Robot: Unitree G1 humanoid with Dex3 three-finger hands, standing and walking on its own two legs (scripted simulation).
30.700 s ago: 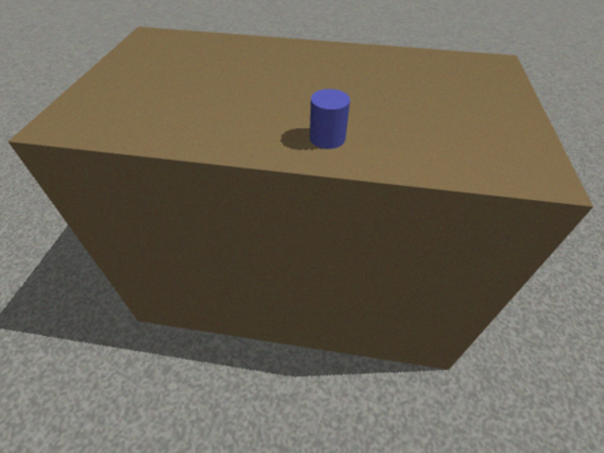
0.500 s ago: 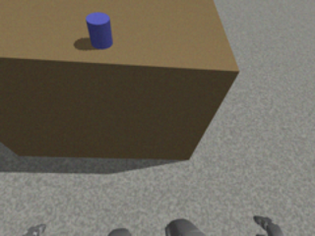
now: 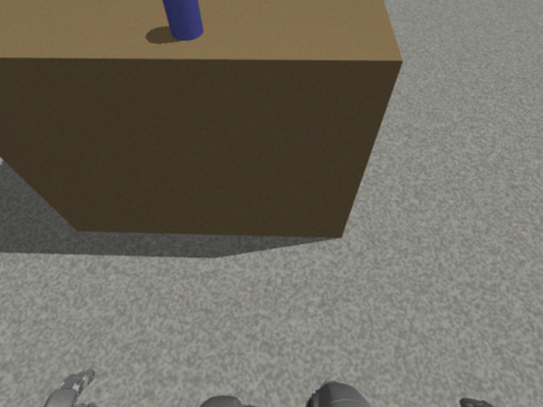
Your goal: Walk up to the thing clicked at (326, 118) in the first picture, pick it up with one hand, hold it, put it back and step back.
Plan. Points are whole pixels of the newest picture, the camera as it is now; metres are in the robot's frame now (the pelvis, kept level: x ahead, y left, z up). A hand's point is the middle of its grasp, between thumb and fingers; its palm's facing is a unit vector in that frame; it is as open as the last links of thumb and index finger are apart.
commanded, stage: step back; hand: left
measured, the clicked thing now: (183, 12) +0.89 +0.20 +0.09
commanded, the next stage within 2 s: stand in 1.54 s
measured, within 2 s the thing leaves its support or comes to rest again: neither
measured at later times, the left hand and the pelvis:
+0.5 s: hand out of the picture -0.10 +0.25 -0.13, palm faces -0.04 -0.90 -0.44, open 7.4 cm; pelvis -0.17 -0.02 +0.01, yaw -3 degrees
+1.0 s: hand out of the picture -0.19 +0.26 -0.14, palm faces +0.04 -0.93 -0.38, open 7.4 cm; pelvis -0.23 -0.01 +0.01, yaw +1 degrees
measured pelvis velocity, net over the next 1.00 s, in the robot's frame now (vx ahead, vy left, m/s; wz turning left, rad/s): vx -0.23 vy -0.01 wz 0.01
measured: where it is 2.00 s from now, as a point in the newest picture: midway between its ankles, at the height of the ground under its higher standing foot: outside the picture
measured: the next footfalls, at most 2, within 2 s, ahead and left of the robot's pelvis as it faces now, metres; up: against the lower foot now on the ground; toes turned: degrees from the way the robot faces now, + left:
left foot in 0.02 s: +0.02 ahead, +0.12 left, +0.00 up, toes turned -2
right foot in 0.34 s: -0.16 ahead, -0.12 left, +0.00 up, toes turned +0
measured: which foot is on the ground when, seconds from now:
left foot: up 0.00-0.00, down 0.02-0.36, up 0.38-0.64, down 0.66-1.00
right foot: down 0.00-0.04, up 0.06-0.32, down 0.34-1.00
